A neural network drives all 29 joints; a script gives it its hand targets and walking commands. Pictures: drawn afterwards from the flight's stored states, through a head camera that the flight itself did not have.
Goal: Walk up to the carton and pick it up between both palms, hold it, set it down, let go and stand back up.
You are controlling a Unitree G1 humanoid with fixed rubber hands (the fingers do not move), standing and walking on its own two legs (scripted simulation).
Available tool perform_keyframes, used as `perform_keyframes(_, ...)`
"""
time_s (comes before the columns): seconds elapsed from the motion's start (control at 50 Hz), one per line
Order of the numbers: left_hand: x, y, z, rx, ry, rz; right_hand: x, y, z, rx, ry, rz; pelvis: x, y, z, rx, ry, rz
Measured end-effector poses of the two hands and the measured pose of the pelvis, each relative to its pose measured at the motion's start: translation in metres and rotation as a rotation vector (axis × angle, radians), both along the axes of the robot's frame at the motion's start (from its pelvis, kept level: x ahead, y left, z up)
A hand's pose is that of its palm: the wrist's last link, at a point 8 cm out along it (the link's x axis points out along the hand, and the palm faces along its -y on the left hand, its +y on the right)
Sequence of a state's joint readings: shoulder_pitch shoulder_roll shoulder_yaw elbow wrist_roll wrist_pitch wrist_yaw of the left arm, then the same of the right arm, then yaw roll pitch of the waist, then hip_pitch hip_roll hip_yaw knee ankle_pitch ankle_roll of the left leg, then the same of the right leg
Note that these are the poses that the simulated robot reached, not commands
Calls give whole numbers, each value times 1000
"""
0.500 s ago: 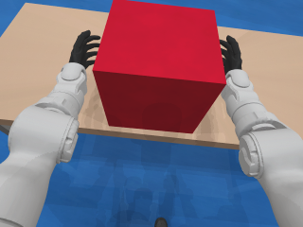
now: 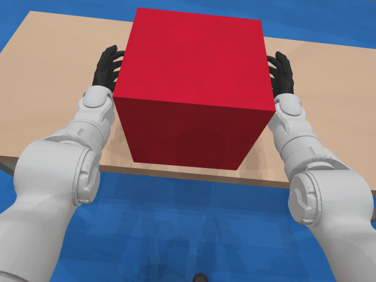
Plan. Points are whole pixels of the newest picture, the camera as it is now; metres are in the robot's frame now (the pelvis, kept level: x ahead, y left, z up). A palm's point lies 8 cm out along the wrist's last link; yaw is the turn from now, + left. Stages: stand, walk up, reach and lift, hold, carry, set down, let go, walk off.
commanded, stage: reach and lift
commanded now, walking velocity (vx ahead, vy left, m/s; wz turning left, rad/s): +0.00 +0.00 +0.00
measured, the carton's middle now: (191, 97) +0.52 -0.03 +0.03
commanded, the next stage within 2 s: none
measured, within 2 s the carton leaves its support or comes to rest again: leaves its support in 1.84 s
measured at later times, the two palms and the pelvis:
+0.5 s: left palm (106, 88) +0.50 +0.15 +0.08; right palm (279, 99) +0.47 -0.20 +0.09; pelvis +0.02 +0.00 +0.01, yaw +0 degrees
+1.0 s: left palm (105, 89) +0.50 +0.15 +0.09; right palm (279, 100) +0.47 -0.20 +0.09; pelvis +0.02 +0.00 +0.01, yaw -1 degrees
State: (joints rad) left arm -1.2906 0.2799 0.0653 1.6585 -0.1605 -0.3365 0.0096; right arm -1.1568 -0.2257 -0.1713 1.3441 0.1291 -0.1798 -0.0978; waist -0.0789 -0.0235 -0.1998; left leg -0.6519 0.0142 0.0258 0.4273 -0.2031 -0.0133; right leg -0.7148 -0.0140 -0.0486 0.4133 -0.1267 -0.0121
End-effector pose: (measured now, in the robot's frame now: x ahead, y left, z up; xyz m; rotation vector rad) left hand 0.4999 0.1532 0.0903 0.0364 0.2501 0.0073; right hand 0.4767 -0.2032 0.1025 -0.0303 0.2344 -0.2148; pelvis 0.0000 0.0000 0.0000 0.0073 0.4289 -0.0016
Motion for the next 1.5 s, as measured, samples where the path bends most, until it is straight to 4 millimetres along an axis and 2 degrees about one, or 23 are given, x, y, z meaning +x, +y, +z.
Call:
perform_keyframes(0.26, -1, 1, -3, -33, -31, -26, -8, 1, -8, 10, -94, -17, 8, 6, 10, 0, -97, 11)
perform_keyframes(0.54, -2, -1, -6, -54, -32, 6, -10, 1, -9, -15, -91, -14, 24, 3, 12, -3, -160, -2)
perform_keyframes(1.24, -4, -1, -4, -30, -42, 2, -14, 2, -9, -16, -110, -21, 25, 4, 11, -4, -156, -13)
perform_keyframes(1.5, -20, 7, -3, -10, -44, 18, -23, 10, -10, -4, -117, -4, 21, 5, 12, -6, -177, -6)
